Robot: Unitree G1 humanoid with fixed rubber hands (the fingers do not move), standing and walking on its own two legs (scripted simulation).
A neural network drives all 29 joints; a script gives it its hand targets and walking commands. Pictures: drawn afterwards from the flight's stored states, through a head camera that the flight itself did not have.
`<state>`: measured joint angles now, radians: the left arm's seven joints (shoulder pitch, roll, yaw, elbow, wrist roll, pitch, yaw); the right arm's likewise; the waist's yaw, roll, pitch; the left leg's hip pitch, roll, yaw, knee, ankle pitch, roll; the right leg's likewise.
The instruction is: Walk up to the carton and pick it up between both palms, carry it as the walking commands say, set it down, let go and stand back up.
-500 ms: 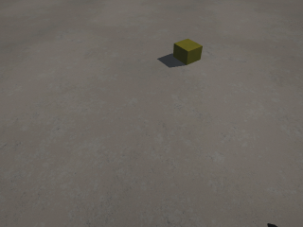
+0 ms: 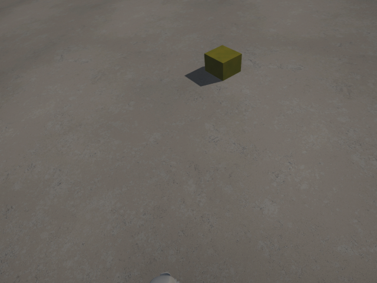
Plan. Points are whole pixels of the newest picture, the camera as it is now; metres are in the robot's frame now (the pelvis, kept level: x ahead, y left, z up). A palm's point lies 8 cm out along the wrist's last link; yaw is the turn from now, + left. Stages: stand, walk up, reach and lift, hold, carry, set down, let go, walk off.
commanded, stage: walk up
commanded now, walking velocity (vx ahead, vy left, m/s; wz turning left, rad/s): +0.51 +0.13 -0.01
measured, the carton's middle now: (222, 62) +2.17 -0.13 -0.69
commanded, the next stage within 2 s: none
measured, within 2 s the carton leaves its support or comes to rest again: neither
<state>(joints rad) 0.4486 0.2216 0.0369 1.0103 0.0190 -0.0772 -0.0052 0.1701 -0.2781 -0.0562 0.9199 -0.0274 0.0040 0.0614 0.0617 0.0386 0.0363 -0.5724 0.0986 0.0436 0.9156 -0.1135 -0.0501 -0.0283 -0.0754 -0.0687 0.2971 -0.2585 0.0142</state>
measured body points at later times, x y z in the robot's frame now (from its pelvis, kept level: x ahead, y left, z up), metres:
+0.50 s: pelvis +0.26 +0.05 +0.00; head +0.28 +0.08 +0.45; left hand +0.36 +0.29 -0.16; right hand +0.20 -0.21 -0.13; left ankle +0.22 +0.17 -0.75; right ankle +0.34 -0.12 -0.67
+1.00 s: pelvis +0.50 -0.03 +0.00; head +0.52 -0.07 +0.45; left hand +0.45 +0.21 -0.13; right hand +0.59 -0.28 -0.16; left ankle +0.59 +0.14 -0.67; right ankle +0.47 -0.12 -0.75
